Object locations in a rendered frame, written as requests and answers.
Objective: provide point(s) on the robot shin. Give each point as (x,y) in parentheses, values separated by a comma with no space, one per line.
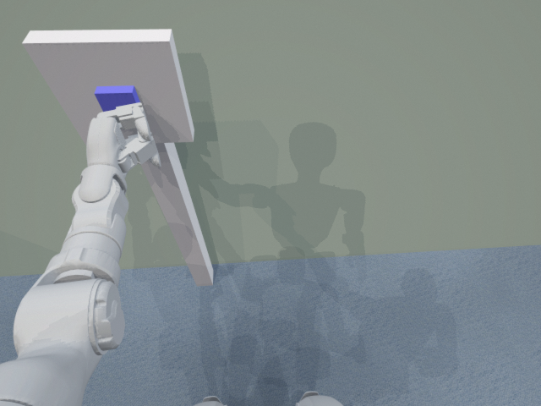
(211,398)
(307,394)

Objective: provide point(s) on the button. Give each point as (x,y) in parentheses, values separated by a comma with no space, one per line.
(110,97)

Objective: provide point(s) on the panel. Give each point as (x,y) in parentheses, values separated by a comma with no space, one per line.
(75,62)

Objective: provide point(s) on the left robot forearm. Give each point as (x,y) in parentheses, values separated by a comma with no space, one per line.
(94,243)

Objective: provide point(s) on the robot left hand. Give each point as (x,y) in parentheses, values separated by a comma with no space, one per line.
(107,146)

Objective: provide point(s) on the left robot upper arm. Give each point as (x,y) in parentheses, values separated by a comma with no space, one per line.
(63,330)

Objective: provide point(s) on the robot left shin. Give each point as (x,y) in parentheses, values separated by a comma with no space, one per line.
(211,398)

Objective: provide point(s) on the robot right shin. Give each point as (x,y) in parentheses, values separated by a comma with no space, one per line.
(307,394)

